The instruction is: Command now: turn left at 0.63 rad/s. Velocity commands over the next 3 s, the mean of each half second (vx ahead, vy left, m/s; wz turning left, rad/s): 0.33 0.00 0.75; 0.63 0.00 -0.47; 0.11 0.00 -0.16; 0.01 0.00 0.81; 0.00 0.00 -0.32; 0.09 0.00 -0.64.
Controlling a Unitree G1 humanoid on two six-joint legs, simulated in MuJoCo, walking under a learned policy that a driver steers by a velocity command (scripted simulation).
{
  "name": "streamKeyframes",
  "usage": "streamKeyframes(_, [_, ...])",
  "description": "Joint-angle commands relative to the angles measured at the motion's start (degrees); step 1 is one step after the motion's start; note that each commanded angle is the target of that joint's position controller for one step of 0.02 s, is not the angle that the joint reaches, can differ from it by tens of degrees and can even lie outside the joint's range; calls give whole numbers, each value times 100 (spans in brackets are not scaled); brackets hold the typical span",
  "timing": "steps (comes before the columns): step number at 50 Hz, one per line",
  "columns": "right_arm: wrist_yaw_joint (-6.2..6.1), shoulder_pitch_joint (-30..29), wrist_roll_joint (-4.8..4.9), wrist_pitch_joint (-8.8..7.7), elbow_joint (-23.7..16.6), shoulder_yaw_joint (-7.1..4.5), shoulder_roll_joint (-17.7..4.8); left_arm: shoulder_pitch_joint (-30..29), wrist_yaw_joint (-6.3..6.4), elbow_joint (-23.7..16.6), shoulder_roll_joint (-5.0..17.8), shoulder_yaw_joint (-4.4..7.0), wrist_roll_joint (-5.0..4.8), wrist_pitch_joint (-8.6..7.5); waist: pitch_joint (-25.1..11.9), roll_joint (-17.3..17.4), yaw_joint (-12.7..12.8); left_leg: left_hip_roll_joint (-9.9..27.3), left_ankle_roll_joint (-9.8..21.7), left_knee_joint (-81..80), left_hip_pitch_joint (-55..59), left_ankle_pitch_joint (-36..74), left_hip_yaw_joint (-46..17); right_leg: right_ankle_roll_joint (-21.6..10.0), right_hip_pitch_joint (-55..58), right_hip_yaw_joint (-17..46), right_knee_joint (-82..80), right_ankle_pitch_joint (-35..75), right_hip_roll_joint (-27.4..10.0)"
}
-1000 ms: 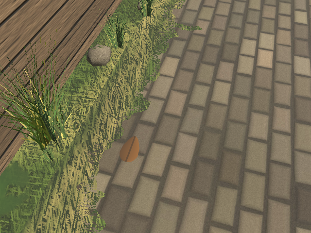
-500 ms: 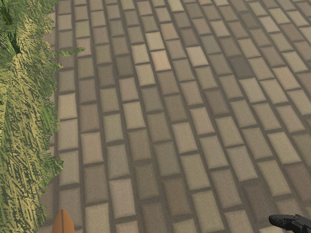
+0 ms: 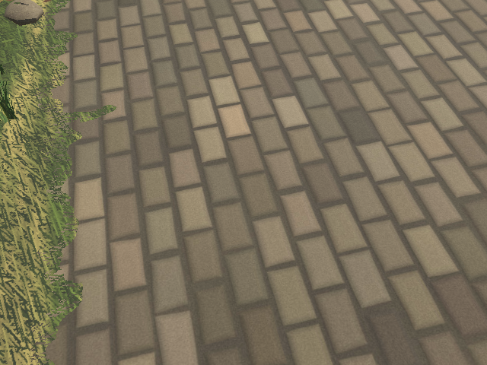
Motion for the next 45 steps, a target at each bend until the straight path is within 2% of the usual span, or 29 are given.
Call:
streamKeyframes(1, [126,-605,-10,-62,-832,22,-110,-42,78,-237,1012,360,-25,-39,-503,-988,350,297,25,-855,-204,90,1,-1118,877,585,-647,2215,-1533])
streamKeyframes(5, [284,-462,-2,3,-1065,-67,-320,-35,-26,-109,1286,516,-169,-76,-607,-1073,302,193,367,-1772,453,46,335,-1026,908,424,-375,2610,-1820])
streamKeyframes(7, [279,-190,2,65,-1042,-143,-344,-154,-88,-44,1262,547,-279,-102,-604,-933,83,21,635,-2650,1089,643,520,-671,670,101,131,2341,-1749])
streamKeyframes(8, [202,67,-20,66,-968,-235,-495,108,-136,102,1124,539,-284,-111,-653,-578,4,-135,850,-3179,1725,1321,366,-338,314,-183,735,1842,-1471])
streamKeyframes(9, [74,578,19,40,-877,-444,-1056,181,-171,77,887,497,-151,-116,-795,605,-114,444,1347,-3620,2836,2432,-824,115,-898,-638,2179,104,-881])
streamKeyframes(10, [75,1098,2,-115,-884,-600,-1797,-502,-172,-544,545,346,1,-195,-964,2048,-275,1645,2634,-4198,3770,662,-3758,454,-3152,-157,3808,-2472,225])
streamKeyframes(11, [184,1261,-44,-351,-874,-471,-1388,-974,-223,-548,789,407,-98,-314,-1032,996,-663,1928,2798,-4852,3894,-1661,-4358,247,-3860,1062,4412,-2286,207])
streamKeyframes(12, [184,1083,-26,-503,-856,-370,-1182,-1158,-292,-607,942,462,-292,-446,-536,822,-541,1849,2548,-5140,3585,-2841,-4239,-27,-4106,1263,4264,-1715,76])
streamKeyframes(13, [150,674,25,-564,-933,-301,-1045,-1002,-299,-480,1060,526,-289,-550,-244,508,-254,1686,2288,-5115,3189,-2640,-3948,-125,-3951,1260,3998,-1235,3])
streamKeyframes(14, [94,377,73,-553,-1003,-233,-915,-856,-291,-384,1146,566,-178,-627,-119,497,-76,1474,2132,-5112,2905,-2237,-3558,-110,-3747,1288,3584,-760,-40])
streamKeyframes(15, [29,218,38,-543,-1079,-181,-840,-705,-305,-300,1118,579,-119,-694,-116,578,59,1224,2001,-5152,2630,-1899,-3177,-73,-3336,1256,3267,-313,-26])
streamKeyframes(17, [-59,273,-44,-563,-1124,-163,-830,-612,-346,-171,988,561,-105,-785,-182,484,85,926,1921,-5151,2478,-1142,-2753,96,-2949,1099,2770,421,177])
streamKeyframes(19, [-114,457,-36,-594,-1087,-166,-881,-681,-351,-147,859,512,-127,-809,-131,493,63,778,1910,-5108,2298,-727,-2575,265,-2732,1069,2195,837,337])
streamKeyframes(22, [-140,507,-30,-642,-1029,-108,-774,-684,-396,-68,732,404,-181,-815,-81,867,-1,629,1784,-5058,2084,-166,-2036,475,-2283,897,1318,1372,381])
streamKeyframes(24, [-100,711,-1,-698,-936,-90,-784,-968,-434,-126,680,322,-211,-823,64,938,-247,736,1767,-5104,2042,-108,-1905,491,-2123,770,989,1577,288])
streamKeyframes(27, [-22,941,23,-749,-789,-82,-861,-1305,-490,-293,780,254,-291,-843,369,853,-490,1141,1818,-5188,2650,-105,-1999,226,-2646,724,698,1404,95])
streamKeyframes(31, [1,1165,-17,-719,-513,-87,-897,-1418,-653,-478,857,179,-354,-872,623,687,-545,1535,1746,-5190,3817,712,-1671,-267,-3497,651,630,860,-75])
streamKeyframes(32, [3,1122,-55,-703,-488,-96,-933,-1330,-689,-497,865,163,-373,-863,567,676,-482,1558,1698,-5109,3953,1279,-1484,-388,-3444,564,676,711,-16])
streamKeyframes(34, [-5,703,-139,-681,-576,-105,-1068,-706,-689,-414,979,206,-375,-822,63,719,-34,1350,1506,-4477,3641,4123,-810,-664,-2145,141,742,529,381])
streamKeyframes(35, [-30,535,-175,-660,-613,-86,-1064,82,-648,-212,1131,304,-351,-789,-509,626,417,1114,1358,-3490,3324,5796,-370,-789,-879,-128,817,692,698])
streamKeyframes(36, [-88,460,-210,-653,-702,-41,-1000,1414,-602,162,1379,446,-313,-739,-1213,331,997,828,1134,-1951,2458,6482,-94,-941,996,27,930,839,859])
streamKeyframes(37, [-124,480,-335,-720,-926,91,-632,2458,-530,342,1872,571,-277,-684,-1737,-833,1266,329,759,315,747,4142,-5,-1340,2755,1921,585,-184,-138])
streamKeyframes(38, [-31,987,-274,-923,-1076,280,11,2394,-598,337,2115,551,-224,-749,-2152,-2365,577,-773,431,1871,-1074,-800,-722,-2127,3871,5342,-627,-1194,-1300])
streamKeyframes(39, [47,279,-67,-1118,-1152,209,-618,2094,-549,161,1578,466,-238,-726,-1647,-1500,885,-449,551,2105,-1787,-610,-1127,-1919,3831,5428,-1007,-530,-1351])
streamKeyframes(40, [91,-318,11,-1234,-1277,178,-773,1771,-485,49,1511,453,-177,-690,-996,-882,880,-211,623,1901,-1852,-197,-1031,-1784,3115,4489,-874,793,-1215])
streamKeyframes(41, [67,-533,-126,-1290,-1316,199,-708,1447,-468,-76,1577,471,-173,-651,-704,-136,657,-40,611,1522,-1530,18,-939,-1713,2261,3833,-775,1946,-957])
streamKeyframes(42, [51,-570,-256,-1274,-1326,150,-725,1173,-458,-172,1525,444,-177,-614,-490,63,404,55,533,1135,-1180,128,-878,-1691,1573,3355,-818,2918,-762])
streamKeyframes(43, [67,-483,-282,-1191,-1313,130,-724,992,-417,-228,1404,391,-146,-596,-417,-101,179,125,461,917,-838,199,-896,-1685,1093,3105,-905,3560,-627])
streamKeyframes(45, [56,-349,-315,-1027,-1251,158,-588,756,-322,-227,1312,362,-230,-561,-206,-226,-43,75,274,158,-580,328,-687,-1587,402,2599,-993,4414,-304])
